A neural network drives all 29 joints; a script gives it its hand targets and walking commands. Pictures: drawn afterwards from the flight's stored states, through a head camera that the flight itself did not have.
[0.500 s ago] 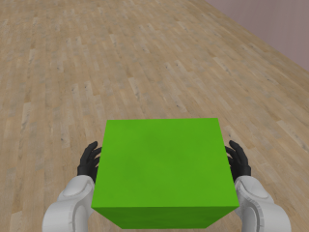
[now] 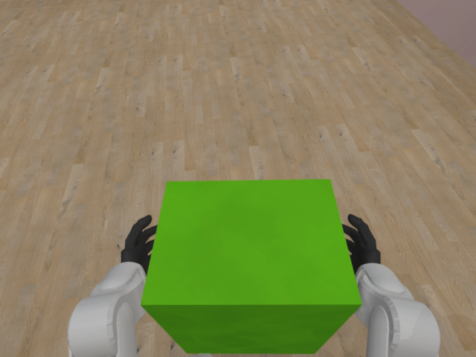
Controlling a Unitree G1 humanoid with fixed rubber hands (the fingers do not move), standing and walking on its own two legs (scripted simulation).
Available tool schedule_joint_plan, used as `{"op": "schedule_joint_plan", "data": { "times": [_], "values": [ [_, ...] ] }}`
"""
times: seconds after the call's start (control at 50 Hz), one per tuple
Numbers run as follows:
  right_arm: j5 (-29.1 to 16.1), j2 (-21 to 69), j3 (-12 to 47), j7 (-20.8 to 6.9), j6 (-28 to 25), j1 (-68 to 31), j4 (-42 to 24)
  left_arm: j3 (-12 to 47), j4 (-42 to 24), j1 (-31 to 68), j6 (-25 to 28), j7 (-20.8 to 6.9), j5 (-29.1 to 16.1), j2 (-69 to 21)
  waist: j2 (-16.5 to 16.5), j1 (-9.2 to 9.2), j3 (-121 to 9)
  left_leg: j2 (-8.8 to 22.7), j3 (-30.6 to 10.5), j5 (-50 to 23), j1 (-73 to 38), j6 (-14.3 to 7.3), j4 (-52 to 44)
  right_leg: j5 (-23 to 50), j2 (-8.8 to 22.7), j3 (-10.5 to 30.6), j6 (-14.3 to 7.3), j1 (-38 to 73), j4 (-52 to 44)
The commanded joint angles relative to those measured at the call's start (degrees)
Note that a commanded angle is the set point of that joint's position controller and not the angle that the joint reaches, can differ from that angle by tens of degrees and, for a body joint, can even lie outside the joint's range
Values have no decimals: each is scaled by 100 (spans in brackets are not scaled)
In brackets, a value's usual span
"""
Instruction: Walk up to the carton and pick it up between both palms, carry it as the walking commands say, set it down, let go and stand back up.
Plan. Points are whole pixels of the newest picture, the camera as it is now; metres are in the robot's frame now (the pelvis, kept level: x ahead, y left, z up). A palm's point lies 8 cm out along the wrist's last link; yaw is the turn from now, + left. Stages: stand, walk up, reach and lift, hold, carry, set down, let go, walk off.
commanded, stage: carry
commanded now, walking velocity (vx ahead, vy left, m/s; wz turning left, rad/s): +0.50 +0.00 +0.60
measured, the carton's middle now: (249, 277) +0.25 -0.01 +0.00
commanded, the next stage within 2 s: none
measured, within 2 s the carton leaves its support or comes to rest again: neither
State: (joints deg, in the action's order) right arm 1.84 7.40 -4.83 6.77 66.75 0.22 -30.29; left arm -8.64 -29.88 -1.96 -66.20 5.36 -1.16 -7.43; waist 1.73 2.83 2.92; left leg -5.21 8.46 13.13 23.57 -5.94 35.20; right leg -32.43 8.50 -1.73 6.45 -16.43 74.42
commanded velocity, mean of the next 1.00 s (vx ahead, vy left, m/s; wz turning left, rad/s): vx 0.14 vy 0.00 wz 0.17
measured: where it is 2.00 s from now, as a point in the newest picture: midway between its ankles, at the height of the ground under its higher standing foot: (216, 271)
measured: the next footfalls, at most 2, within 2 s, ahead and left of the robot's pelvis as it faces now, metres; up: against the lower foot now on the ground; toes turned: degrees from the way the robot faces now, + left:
right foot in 0.14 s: +0.20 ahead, -0.15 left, +0.00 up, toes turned -3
left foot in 0.50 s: +0.53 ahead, +0.19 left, +0.00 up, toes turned +23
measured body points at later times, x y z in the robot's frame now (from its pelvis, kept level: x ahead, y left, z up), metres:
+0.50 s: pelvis +0.36 +0.08 +0.00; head +0.37 +0.05 +0.45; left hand +0.54 +0.31 +0.09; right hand +0.64 +0.00 +0.08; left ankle +0.49 +0.18 -0.72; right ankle +0.18 -0.14 -0.68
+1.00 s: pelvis +0.54 +0.18 +0.02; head +0.52 +0.15 +0.47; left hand +0.70 +0.41 +0.12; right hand +0.83 +0.11 +0.11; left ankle +0.49 +0.18 -0.71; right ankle +0.58 +0.04 -0.71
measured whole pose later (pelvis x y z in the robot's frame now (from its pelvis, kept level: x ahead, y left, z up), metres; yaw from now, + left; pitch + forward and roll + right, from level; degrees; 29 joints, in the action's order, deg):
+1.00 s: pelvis +0.54 +0.18 +0.02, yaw +20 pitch +3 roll -1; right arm 2.6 7.4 -5.3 5.2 67.4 1.9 -32.3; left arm -6.9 -31.6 -3.4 -66.8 5.5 -0.4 -7.6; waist -2.9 -1.5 -7.7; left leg -6.9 5.4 17.6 11.2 -8.1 25.5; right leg -15.6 4.8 -6.5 2.7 -16.1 29.4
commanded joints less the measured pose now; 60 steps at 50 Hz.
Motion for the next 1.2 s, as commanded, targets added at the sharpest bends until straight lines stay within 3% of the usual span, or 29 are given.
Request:
{"op": "schedule_joint_plan", "data": {
  "times": [0.0, 0.06, 0.1, 0.12, 0.14, 0.16, 0.18, 0.22, 0.28, 0.36, 0.4, 0.42, 0.44, 0.46, 0.48, 0.5, 0.56, 0.58, 0.64, 0.7, 0.78, 0.86, 0.92, 0.98, 1.02, 1.1, 1.14, 1.16, 1.18],
  "values": [
    [-1588, 4915, 4216, -897, -180, -1742, -511, 4141, -519, 1589, 210, -750, -1125, -4783, -668, -365, -1956, 1674, -1706, -1669, -948, -389, -1700, 252, 38, -26, -29, -25, -2762],
    [-1487, 4786, 4081, -902, -331, -1680, -692, 4460, -817, 1809, 346, -806, -1363, -4842, -1118, -338, -2141, 1333, -1479, -1325, -856, -452, -1502, 1672, -452, -631, 9, 786, -4213],
    [-1582, 4731, 4218, -880, -363, -1726, -1052, 4466, -1022, 1743, 415, -774, -1372, -4795, -370, -386, -2428, 918, -993, -598, -667, -225, -810, 2449, -268, -734, 24, 1834, -5366],
    [-1544, 4646, 4158, -918, -360, -1647, -1051, 4609, -1431, 2070, 485, -775, -1448, -4632, 300, -442, -2502, 585, -669, -402, 35, 75, 75, 2081, 629, 201, -202, 2560, -5821],
    [-1488, 4526, 4187, -861, -310, -1694, -1011, 4554, -1253, 1965, 430, -748, -1399, -4390, 1596, -488, -2155, 133, -192, 375, 1145, 333, 1256, 2519, 1893, 1809, -679, 3126, -6345],
    [-1539, 4144, 4155, -864, -226, -1858, -1221, 4606, -1171, 2009, 379, -646, -1281, -4224, 1233, -516, -1471, 350, -668, 1633, 1920, 284, 1557, 3584, 2348, 2539, -1342, 3161, -6125],
    [-1546, 4200, 4159, -824, -186, -1850, -1121, 4514, -1227, 1889, 319, -619, -1235, -4094, 781, -512, -1466, 628, -828, 1371, 2102, 369, 2014, 4030, 2360, 2206, -1386, 3201, -6001],
    [-1404, 4073, 4013, -690, -37, -1436, -732, 4420, -1152, 1793, 147, -651, -1368, -3902, 878, -492, -1431, 691, -675, 904, 2513, 367, 1807, 5386, 1810, 794, -767, 4037, -5684],
    [-1131, 3828, 3691, -572, 113, -1126, -239, 4403, -917, 1688, -75, -613, -1351, -3538, 652, -497, -978, 695, -253, 444, 2160, 409, 1341, 5746, 1500, -325, -541, 3719, -5865],
    [-980, 3963, 3562, -418, 141, -1250, -318, 4549, -1243, 2330, -158, -736, -1723, -3625, 1000, -347, -690, 130, 600, -447, 551, 419, 60, 8179, 906, -1669, -131, 2714, -5569],
    [-1201, 4286, 3751, -436, -23, -1593, -818, 4712, -1522, 2626, -29, -745, -1883, -3966, 1303, -345, -1137, -414, 972, -551, -441, 447, -524, 8877, 628, -1754, -145, 2506, -4339],
    [-1276, 4287, 3799, -444, -30, -1727, -840, 4578, -1526, 2697, -8, -721, -1791, -3827, 1253, -176, -1398, -553, 1036, -1144, -1321, 414, -886, 8580, 584, -1845, -34, 1962, -3377],
    [-1398, 4491, 3870, -428, -20, -1703, -818, 4454, -1405, 2617, -28, -741, -1752, -3899, 611, 48, -1875, -113, 374, -1810, -2566, 125, -1132, 6953, 426, -1624, 4, 917, -2010],
    [-1452, 4205, 4030, -465, 9, -1849, -902, 4200, -1258, 2300, -48, -733, -1485, -3665, -58, 30, -2087, 1370, -1468, -4370, -4020, -445, -684, 2663, -149, -1182, 139, -1152, -515],
    [-1570, 4190, 4089, -488, 45, -1972, -990, 4090, -833, 1839, -91, -721, -1379, -3869, -477, -185, -2507, 2567, -2842, -6614, -3982, -1076, -711, 30, -811, -605, 81, -1379, 728],
    [-1308, 3838, 3864, -482, 85, -1403, -837, 4053, -432, 1631, -158, -693, -1377, -3929, 396, -196, -2441, 2676, -3130, -6199, -2804, -977, -957, -239, -674, -4, 10, -714, 623],
    [-1630, 4234, 3828, -674, 44, -1585, -829, 4164, -673, 1619, -71, -723, -1393, -4269, -427, -240, -2155, 2434, -1795, -4329, -2217, -606, -1269, -2, 152, 182, 10, -1085, -272],
    [-1683, 4488, 3748, -776, -91, -1601, -728, 4335, -905, 1978, 44, -690, -1424, -4431, -783, -274, -2338, 2150, -1493, -4597, -2425, -558, -1341, 199, 170, 195, 30, -1023, -724],
    [-1711, 4966, 3899, -969, -316, -1425, -561, 4662, -1371, 2167, 295, -709, -1469, -4725, -810, -340, -2432, 1916, -1174, -3805, -1777, -452, -1734, 832, -54, 53, -106, -131, -2212],
    [-1746, 4752, 4068, -979, -410, -1726, -901, 4643, -1179, 1931, 298, -707, -1363, -4669, -1005, -326, -2387, 1847, -1067, -4108, -1856, -426, -1699, 1297, -193, 16, -204, -114, -2846],
    [-1609, 4331, 3963, -1001, -317, -1516, -954, 4777, -1176, 1918, 226, -693, -1394, -4446, -813, -320, -2269, 1611, -854, -3164, -1947, -95, -1689, 1782, -298, -275, -293, -290, -3498],
    [-1313, 3713, 3669, -840, -26, -1320, -610, 4567, -798, 1800, -81, -652, -1301, -3958, -955, -353, -1762, 1377, -985, -5334, -2035, 115, -1059, 2243, -397, -483, -172, -163, -4238],
    [-1255, 3670, 3667, -708, 168, -1542, -596, 4246, -566, 1761, -225, -734, -1363, -3749, 388, -348, -1861, 1181, -1263, -3671, -1661, 330, -932, 4336, 64, -26, -292, 619, -4826],
    [-1225, 3525, 3567, -593, 292, -1721, -678, 4023, -177, 1686, -355, -713, -1315, -3690, 639, -336, -1568, 1173, -1412, -3734, -1557, 460, -952, 4675, 166, -127, -347, 606, -4416],
    [-1326, 3996, 3605, -622, 292, -1905, -557, 4251, -628, 2341, -295, -699, -1470, -3979, 6, -324, -1892, 1224, -1204, -4259, -1879, 422, -902, 4619, 189, -170, -317, 553, -4408],
    [-1419, 4134, 3561, -686, 244, -1867, -553, 4318, -670, 2389, -292, -664, -1440, -4152, -657, -344, -1892, 1574, -1487, -6021, -2406, 354, -859, 1938, -217, -446, -185, -56, -4119],
    [-1520, 4231, 3728, -692, 186, -2146, -835, 4341, -753, 2320, -261, -684, -1456, -4179, -514, -373, -2156, 1537, -1342, -5519, -2482, 395, -762, 2381, -159, -332, -247, 245, -4342],
    [-1488, 4225, 3709, -651, 242, -1995, -695, 4184, -411, 1982, -305, -681, -1395, -4215, 1, -352, -2189, 1447, -1418, -5158, -2434, 479, -774, 3066, -104, -246, -254, 419, -4561],
    [-1470, 4072, 3673, -661, 191, -2111, -952, 4275, -598, 2080, -285, -704, -1431, -4143, -290, -330, -2083, 1391, -1372, -4996, -2133, 487, -787, 3793, -3, -239, -273, 698, -4537]
  ]
}}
